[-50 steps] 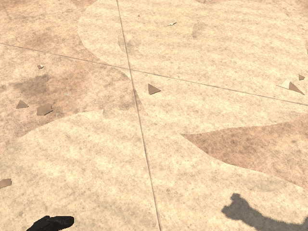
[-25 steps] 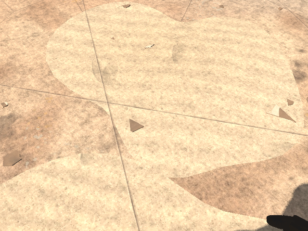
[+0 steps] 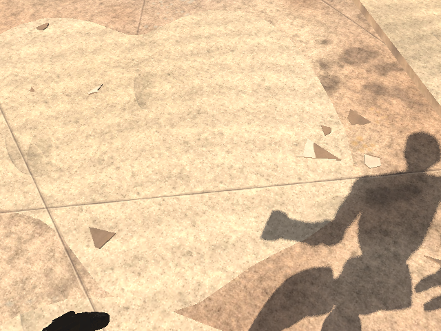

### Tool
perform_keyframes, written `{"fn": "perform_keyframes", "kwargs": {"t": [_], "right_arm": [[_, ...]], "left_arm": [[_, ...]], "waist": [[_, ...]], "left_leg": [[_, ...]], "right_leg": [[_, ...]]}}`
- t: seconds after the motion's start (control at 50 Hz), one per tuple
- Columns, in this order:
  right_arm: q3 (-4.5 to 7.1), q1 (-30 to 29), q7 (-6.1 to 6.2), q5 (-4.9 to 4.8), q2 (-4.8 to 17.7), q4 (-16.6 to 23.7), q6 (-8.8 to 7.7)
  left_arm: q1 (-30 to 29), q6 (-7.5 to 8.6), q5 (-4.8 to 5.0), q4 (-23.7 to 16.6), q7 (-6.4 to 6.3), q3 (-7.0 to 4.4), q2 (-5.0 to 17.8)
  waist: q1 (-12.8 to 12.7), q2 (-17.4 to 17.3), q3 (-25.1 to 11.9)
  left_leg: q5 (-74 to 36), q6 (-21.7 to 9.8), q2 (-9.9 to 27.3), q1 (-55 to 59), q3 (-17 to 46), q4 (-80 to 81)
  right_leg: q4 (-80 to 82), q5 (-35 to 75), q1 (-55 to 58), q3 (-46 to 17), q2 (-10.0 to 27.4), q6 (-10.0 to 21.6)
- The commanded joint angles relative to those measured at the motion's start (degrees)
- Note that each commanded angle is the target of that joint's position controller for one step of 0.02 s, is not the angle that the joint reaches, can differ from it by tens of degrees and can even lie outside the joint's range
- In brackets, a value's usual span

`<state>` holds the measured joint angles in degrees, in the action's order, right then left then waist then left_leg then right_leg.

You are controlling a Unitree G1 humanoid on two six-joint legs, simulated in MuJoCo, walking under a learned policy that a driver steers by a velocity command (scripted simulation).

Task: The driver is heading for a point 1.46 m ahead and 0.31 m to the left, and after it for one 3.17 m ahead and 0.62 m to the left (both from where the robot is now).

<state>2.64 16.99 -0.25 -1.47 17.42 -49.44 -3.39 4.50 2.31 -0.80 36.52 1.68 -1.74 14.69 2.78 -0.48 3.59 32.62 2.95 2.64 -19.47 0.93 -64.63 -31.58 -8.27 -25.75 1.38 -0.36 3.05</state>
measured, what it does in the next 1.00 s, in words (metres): walks ahead, turning left: left foot, then right foot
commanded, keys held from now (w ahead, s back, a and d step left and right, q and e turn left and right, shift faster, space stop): q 0.40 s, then w+q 0.14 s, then w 0.46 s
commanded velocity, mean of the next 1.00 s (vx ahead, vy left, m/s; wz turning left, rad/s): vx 0.24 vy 0.00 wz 0.31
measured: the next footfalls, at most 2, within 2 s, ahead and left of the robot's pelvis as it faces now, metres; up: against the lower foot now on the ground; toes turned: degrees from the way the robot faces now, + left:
left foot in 0.40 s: +0.10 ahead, +0.15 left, +0.00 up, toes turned +15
right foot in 0.90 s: +0.37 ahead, -0.01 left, +0.00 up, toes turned +22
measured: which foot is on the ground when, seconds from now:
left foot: up 0.00-0.38, down 0.40-0.90, up 0.92-1.00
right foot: down 0.00-0.40, up 0.42-0.88, down 0.90-1.00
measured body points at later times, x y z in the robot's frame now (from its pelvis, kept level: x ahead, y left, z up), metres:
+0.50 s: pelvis +0.07 +0.05 +0.01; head +0.10 +0.08 +0.46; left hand +0.15 +0.36 -0.11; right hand +0.26 -0.21 -0.08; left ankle +0.06 +0.13 -0.73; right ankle +0.08 -0.10 -0.67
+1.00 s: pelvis +0.26 +0.05 +0.01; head +0.29 +0.05 +0.46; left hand +0.30 +0.36 -0.09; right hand +0.42 -0.19 -0.12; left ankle +0.11 +0.14 -0.66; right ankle +0.33 -0.03 -0.73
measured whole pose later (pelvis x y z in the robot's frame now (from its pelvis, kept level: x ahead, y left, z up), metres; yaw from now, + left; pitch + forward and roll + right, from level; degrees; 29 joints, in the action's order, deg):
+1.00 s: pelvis +0.26 +0.05 +0.01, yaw +22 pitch +2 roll +0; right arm 3.5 19.8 0.6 -1.4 17.0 -45.3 -3.2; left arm 8.1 6.2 0.6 47.9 2.1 -3.4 16.0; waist 1.1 -2.1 -0.1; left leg 25.0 -2.0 -0.8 -18.6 4.8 -58.5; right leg -27.7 -12.0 -17.8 1.6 -1.7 2.8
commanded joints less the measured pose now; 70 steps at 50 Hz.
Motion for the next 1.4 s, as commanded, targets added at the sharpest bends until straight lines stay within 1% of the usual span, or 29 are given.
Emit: {"fn": "perform_keyframes", "kwargs": {"t": [0.02, 0.08, 0.22, 0.32, 0.36, 0.38, 0.4, 0.42, 0.44, 0.46, 0.48, 0.52, 0.58, 0.66, 0.8, 0.88, 0.9, 0.92, 0.94, 0.96, 0.98, 1.02, 1.08, 1.16, 1.28, 1.32, 1.36, 1.38, 1.4], "right_arm": [[1.41, 1.76, 1.11, 0.19, 5.66, 2.49, 1.25], [1.45, 5.03, 2.23, 0.71, 3.25, 1.53, 3.67], [2.18, -4.77, 1.62, 0.84, 3.98, 6.71, 5.54], [2.65, -7.49, 0.14, 0.78, 3.95, 9.50, 6.07], [2.88, -5.64, -0.57, 0.67, 3.63, 9.44, 5.95], [3.24, -4.26, -0.64, 0.85, 4.27, 9.14, 5.80], [4.41, -2.58, -0.08, 1.08, 7.93, 9.02, 5.66], [5.97, -0.14, 1.22, 0.89, 14.57, 9.39, 5.69], [5.73, 2.99, 0.74, 1.89, 14.27, 9.65, 4.64], [5.30, 3.32, 0.20, 1.83, 12.32, 9.56, 3.23], [4.94, 1.32, 0.28, 0.87, 10.58, 9.56, 2.23], [3.91, -1.66, 0.96, -0.13, 7.99, 10.27, 1.86], [3.48, -1.07, 1.92, 1.14, 7.36, 10.69, 1.00], [3.67, 0.86, 1.91, 1.00, 8.30, 9.44, 0.23], [3.81, 3.48, 0.90, 0.53, 9.14, 7.17, 0.18], [3.19, 2.34, 0.91, 0.45, 7.64, 6.91, 0.72], [2.33, 1.43, 0.95, 0.88, 5.37, 7.44, 0.59], [1.31, 3.27, 1.13, 0.86, 2.27, 9.59, -0.18], [1.34, 3.47, 1.46, 0.60, 3.21, 10.22, -1.06], [2.45, 1.47, 1.15, -0.46, 7.12, 10.10, -1.54], [2.49, -0.32, 0.88, -0.60, 7.34, 10.16, -1.72], [2.59, -2.44, 0.62, 0.60, 6.15, 10.39, -1.73], [2.12, -2.41, 0.41, 0.99, 3.58, 10.61, -1.10], [1.24, -8.70, 0.35, 1.32, 1.62, 12.82, -1.25], [0.40, -19.34, -1.59, 0.32, 0.50, 16.00, -2.11], [0.65, -20.74, -2.20, 0.37, 1.39, 16.96, -2.36], [1.54, -16.98, -2.21, 0.63, 3.55, 16.45, -2.53], [2.57, -10.58, -1.87, 0.70, 5.51, 14.82, -2.58], [3.85, -0.77, -1.22, 0.98, 8.32, 12.25, -2.49]], "left_arm": [[5.55, 0.79, -0.08, 0.00, -0.29, -2.15, 6.14], [0.63, 1.91, -1.45, 1.11, -0.52, -2.34, 5.98], [1.07, -0.17, -0.33, 4.32, -3.33, -3.67, 8.88], [1.65, -2.06, 0.76, 5.70, -3.39, -4.47, 10.69], [0.72, -2.66, 1.76, 6.04, -3.57, -4.75, 11.25], [1.89, -2.86, 2.23, 6.82, -3.65, -4.73, 10.64], [4.71, -2.86, 1.66, 7.80, -3.50, -4.39, 8.75], [3.55, -2.41, -1.15, 5.58, -2.91, -3.41, 5.27], [-2.10, -1.86, -0.91, 3.36, -2.80, -3.46, 6.08], [-4.04, -1.38, 0.53, 3.00, -2.33, -4.03, 7.90], [-4.22, -0.96, 1.52, 3.26, -2.00, -4.44, 8.49], [-4.85, -0.22, 1.13, 4.10, -2.09, -5.01, 9.52], [-4.13, 1.55, 1.03, 5.50, -1.49, -4.74, 7.89], [-6.38, 2.44, 1.10, 5.90, -0.72, -3.52, 5.35], [-9.46, 3.81, 1.91, 4.75, 0.42, -2.81, 7.05], [0.61, 4.46, 1.62, 8.13, 0.25, -3.76, 9.04], [8.35, 4.59, 1.33, 9.90, -0.20, -4.70, 11.45], [16.03, 4.45, 0.67, 11.20, -0.40, -6.25, 17.54], [19.25, 4.27, 1.30, 12.52, 0.27, -5.84, 15.75], [16.04, 4.28, 1.84, 12.21, 0.33, -4.50, 11.97], [12.27, 3.97, 1.57, 11.14, 0.20, -3.80, 9.96], [8.28, 3.69, 0.74, 10.17, 0.10, -2.69, 7.26], [8.38, 3.93, 0.89, 10.77, -0.26, -2.57, 7.77], [10.94, 3.65, 1.32, 12.12, -1.11, -2.77, 9.57], [18.24, 2.40, 2.05, 15.06, -1.61, -2.61, 10.46], [19.29, 1.66, 2.21, 15.82, -1.83, -2.81, 10.81], [18.53, 1.07, 2.18, 15.81, -2.14, -3.24, 12.11], [17.29, 0.76, 2.08, 15.54, -2.19, -3.31, 12.55], [16.32, 0.70, 1.54, 14.70, -2.21, -2.79, 11.47]], "waist": [[-2.36, 4.90, -12.05], [0.92, 6.28, -10.53], [-2.43, 5.96, -6.53], [-3.37, 6.25, -6.33], [-1.72, 6.27, -7.15], [-1.08, 5.45, -7.50], [-1.49, -0.69, -7.96], [-3.03, -16.99, -9.02], [1.40, -15.33, -11.50], [1.96, -9.12, -11.50], [0.59, -7.04, -9.57], [-0.54, -6.29, -5.78], [-1.08, -6.40, -5.46], [0.53, -6.97, -4.45], [2.26, -6.60, -0.78], [-3.42, -6.36, -4.10], [-7.05, -3.55, -8.87], [-8.23, 9.69, -15.53], [-9.14, 16.11, -16.41], [-8.28, 10.95, -9.84], [-6.89, 8.27, -5.77], [-4.94, 5.86, -1.97], [-3.63, 6.28, -1.91], [-4.86, 4.27, -1.15], [-8.27, 3.76, 1.41], [-7.50, 3.94, 1.51], [-4.23, 5.32, -1.21], [-0.32, 5.68, -5.36], [4.41, 5.04, -12.27]], "left_leg": [[-4.65, 0.29, 4.07, -10.54, 3.73, -1.02], [-10.58, 1.71, 2.79, -2.69, 2.44, 4.67], [-16.64, 0.30, 3.81, -7.36, 0.74, 14.33], [-12.11, -1.43, 2.20, -6.01, -2.58, 21.90], [-16.68, -3.14, 0.36, -1.31, -4.99, 30.60], [-22.63, -4.59, -0.90, 2.83, -5.06, 36.59], [-36.01, -7.17, 1.47, 8.90, 0.80, 41.94], [-54.03, -14.65, 14.09, 19.35, 19.08, 41.63], [-44.02, -24.11, 19.35, 21.52, 29.46, 44.88], [-29.89, -23.25, 17.12, 22.39, 28.43, 47.46], [-17.18, -20.01, 14.41, 21.95, 26.00, 48.54], [-6.81, -16.95, 12.08, 18.86, 24.20, 52.05], [-14.91, -15.75, 9.54, 18.75, 19.84, 53.95], [-20.04, -14.83, 7.87, 15.71, 14.79, 54.21], [-18.88, -15.29, 10.43, 14.40, 16.75, 52.69], [-30.47, -12.63, 8.00, 11.96, 14.75, 44.37], [-33.69, -10.43, 4.57, 7.40, 11.01, 33.44], [-24.01, -5.66, -3.29, -9.20, 3.50, 13.52], [0.52, -4.29, -6.27, -20.81, 6.06, 1.76], [-2.31, -5.07, -2.83, -26.30, 8.09, -4.13], [-7.44, -5.71, 0.00, -26.95, 6.12, -4.40], [-15.07, -5.49, 3.49, -24.08, 4.59, 0.16], [-20.12, -3.78, 4.68, -21.16, 2.73, 4.48], [-30.33, -1.98, 4.08, -20.94, 0.69, 18.18], [-38.17, -3.35, 0.89, -17.21, -1.22, 33.46], [-34.53, -4.77, 0.36, -17.16, -0.54, 35.41], [-29.70, -6.27, -1.69, -10.45, -1.15, 36.50], [-29.64, -7.70, -3.13, -0.89, -2.42, 37.70], [-31.92, -9.75, -0.87, 15.12, -0.84, 36.30]], "right_leg": [[10.70, 35.69, 19.09, -11.64, 15.83, 11.33], [15.34, 32.49, 9.47, -5.45, 15.28, 11.82], [19.54, 8.41, 12.98, -2.63, 17.81, 11.38], [15.01, 11.45, 18.72, -1.48, 19.79, 10.00], [10.23, 13.78, 19.63, 0.51, 18.95, 7.43], [6.44, 11.56, 18.51, 2.42, 17.18, 4.69], [-1.87, 5.14, 14.24, 6.16, 13.05, 0.13], [-17.86, -19.08, -2.66, 11.07, 4.49, -5.58], [-29.24, -31.72, -13.17, 2.02, -0.80, -6.68], [-32.84, -28.03, -16.68, -3.31, 1.08, -5.49], [-31.70, -22.23, -18.83, -4.64, 2.72, -4.18], [-26.50, -13.70, -18.97, -5.22, 4.03, -3.53], [-18.44, -3.91, -15.41, -4.18, 2.86, -4.14], [-6.18, 2.14, -8.59, -3.01, 2.16, -5.49], [1.58, 1.07, -4.61, -2.39, 2.33, -3.39], [6.16, 1.28, 11.18, -0.12, 0.44, -0.24], [6.27, 0.43, 22.06, -5.13, 4.72, 2.38], [9.36, -6.52, 39.26, -23.84, 16.20, 9.63], [16.82, -18.51, 43.38, -40.55, 21.41, 13.64], [17.81, -24.59, 38.94, -37.50, 20.99, 12.20], [18.49, -22.20, 33.67, -31.37, 18.93, 10.38], [21.15, -12.11, 25.14, -23.24, 15.18, 9.13], [23.76, -0.02, 20.78, -16.01, 12.72, 9.46], [24.29, 13.43, 20.39, -8.69, 10.54, 8.68], [23.34, 13.96, 25.12, -6.55, 12.25, 7.75], [20.49, 18.31, 29.21, -7.54, 14.17, 7.05], [14.80, 30.60, 31.16, -8.42, 14.57, 6.04], [7.59, 38.61, 29.82, -7.44, 13.07, 5.08], [-3.93, 36.09, 22.80, -6.01, 10.15, 3.36]]}}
